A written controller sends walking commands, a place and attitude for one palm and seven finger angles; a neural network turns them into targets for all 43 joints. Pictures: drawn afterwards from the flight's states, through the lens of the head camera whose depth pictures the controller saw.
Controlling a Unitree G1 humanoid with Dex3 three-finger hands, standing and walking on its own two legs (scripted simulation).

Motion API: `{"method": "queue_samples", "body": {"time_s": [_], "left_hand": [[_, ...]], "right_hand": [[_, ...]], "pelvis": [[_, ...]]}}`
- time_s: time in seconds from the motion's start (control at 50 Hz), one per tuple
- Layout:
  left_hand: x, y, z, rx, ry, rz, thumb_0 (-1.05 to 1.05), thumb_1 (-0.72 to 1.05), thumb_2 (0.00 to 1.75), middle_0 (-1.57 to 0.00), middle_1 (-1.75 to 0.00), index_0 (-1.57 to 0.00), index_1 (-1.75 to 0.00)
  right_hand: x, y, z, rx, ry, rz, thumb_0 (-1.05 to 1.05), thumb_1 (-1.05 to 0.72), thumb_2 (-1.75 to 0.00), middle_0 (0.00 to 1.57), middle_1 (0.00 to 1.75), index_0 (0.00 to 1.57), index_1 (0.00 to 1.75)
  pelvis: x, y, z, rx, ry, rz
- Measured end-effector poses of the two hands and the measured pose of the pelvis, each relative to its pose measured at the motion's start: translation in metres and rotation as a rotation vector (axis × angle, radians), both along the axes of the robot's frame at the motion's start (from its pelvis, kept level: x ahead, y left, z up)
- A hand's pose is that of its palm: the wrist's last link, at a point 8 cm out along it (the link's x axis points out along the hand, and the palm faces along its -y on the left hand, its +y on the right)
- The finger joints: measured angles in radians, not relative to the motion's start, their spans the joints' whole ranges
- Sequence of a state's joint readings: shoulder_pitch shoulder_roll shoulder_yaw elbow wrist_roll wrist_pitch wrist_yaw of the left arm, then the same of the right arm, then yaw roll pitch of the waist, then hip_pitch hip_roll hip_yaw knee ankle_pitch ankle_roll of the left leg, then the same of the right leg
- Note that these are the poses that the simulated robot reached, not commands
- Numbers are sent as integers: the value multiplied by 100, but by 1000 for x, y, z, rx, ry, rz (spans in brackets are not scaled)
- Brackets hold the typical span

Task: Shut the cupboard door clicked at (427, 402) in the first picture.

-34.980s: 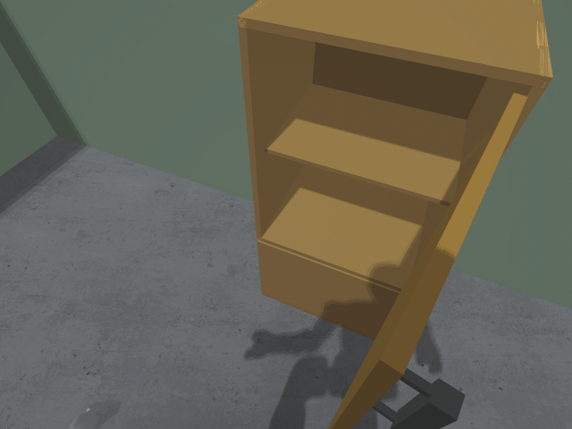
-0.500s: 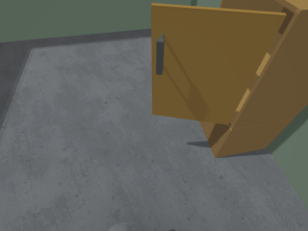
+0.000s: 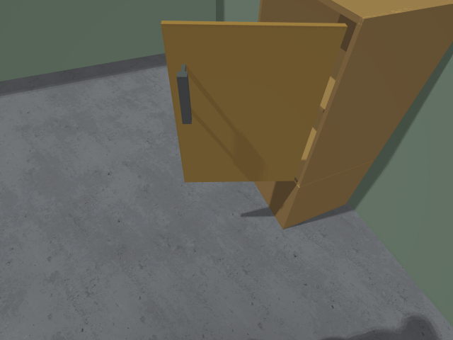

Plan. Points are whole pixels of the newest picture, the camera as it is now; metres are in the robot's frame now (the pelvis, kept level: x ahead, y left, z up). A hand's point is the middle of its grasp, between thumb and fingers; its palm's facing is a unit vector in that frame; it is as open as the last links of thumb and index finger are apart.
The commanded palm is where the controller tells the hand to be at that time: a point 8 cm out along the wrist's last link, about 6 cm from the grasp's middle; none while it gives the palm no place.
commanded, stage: take the last steps up to it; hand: left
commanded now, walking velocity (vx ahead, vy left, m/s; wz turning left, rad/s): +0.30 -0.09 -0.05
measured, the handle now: (185, 94) +0.69 +0.12 +0.04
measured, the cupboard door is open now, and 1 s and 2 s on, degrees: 69 69 69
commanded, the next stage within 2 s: come to a stop and stand still in 0.58 s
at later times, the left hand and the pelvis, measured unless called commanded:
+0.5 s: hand out of the picture +0.09 +0.13 -0.20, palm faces +0.09 -0.99 -0.12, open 7.4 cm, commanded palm none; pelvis +0.15 -0.03 -0.02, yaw +1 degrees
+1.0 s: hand (183, 259) +0.33 +0.11 -0.18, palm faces +0.03 -0.98 -0.22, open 7.3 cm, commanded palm none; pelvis +0.26 -0.07 -0.01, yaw +2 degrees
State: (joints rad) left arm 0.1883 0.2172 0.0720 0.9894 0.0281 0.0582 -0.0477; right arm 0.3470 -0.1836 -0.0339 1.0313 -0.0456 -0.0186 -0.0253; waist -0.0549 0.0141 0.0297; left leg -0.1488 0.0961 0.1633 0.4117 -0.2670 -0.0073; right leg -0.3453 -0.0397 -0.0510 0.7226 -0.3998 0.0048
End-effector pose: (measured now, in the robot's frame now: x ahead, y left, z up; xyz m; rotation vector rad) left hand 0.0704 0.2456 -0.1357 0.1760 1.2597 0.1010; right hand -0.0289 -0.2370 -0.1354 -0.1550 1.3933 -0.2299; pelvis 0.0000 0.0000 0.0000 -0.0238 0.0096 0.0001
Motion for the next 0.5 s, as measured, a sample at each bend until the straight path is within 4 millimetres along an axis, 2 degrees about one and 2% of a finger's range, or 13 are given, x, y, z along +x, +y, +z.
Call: {"method": "queue_samples", "body": {"time_s": [0.1, 0.16, 0.22, 0.32, 0.42, 0.5], "left_hand": [[44, -30, 0, 22, -98, -28, 1, 91, 90, -19, -30, -20, -30], [48, -46, 3, 20, -119, 11, 1, 91, 90, -19, -30, -20, -30], [38, -57, 2, 14, -70, 48, 0, 91, 90, -20, -30, -20, -30], [16, -65, -9, -1, 69, 81, 0, 93, 90, -20, -30, -20, -30], [5, -72, -24, -48, 198, 126, 0, 92, 90, -20, -30, -20, -30], [13, -69, -40, -75, 274, 154, 1, 91, 90, -20, -30, -20, -30]], "right_hand": [[-24, -32, -18, 20, 113, -51, 0, -91, -90, 21, 30, 20, 30], [-11, -47, -17, 25, 152, -34, 0, -91, -90, 20, 30, 20, 30], [26, -57, -10, 19, 108, -14, 1, -91, -90, 20, 30, 19, 29], [106, -60, -3, 12, -14, 30, 0, -91, -90, 20, 30, 19, 29], [192, -45, -4, 12, -108, 99, 0, -91, -90, 20, 30, 19, 29], [251, -28, -11, -1, -188, 143, 0, -91, -90, 20, 30, 19, 29]], "pelvis": [[20, -28, -13, 20, -10, -2], [34, -37, -10, 15, -20, 14], [50, -44, -3, 21, -19, 16], [79, -50, -2, 5, -9, 27], [117, -44, -9, -15, -6, 32], [151, -33, -23, -4, -14, 23]]}}
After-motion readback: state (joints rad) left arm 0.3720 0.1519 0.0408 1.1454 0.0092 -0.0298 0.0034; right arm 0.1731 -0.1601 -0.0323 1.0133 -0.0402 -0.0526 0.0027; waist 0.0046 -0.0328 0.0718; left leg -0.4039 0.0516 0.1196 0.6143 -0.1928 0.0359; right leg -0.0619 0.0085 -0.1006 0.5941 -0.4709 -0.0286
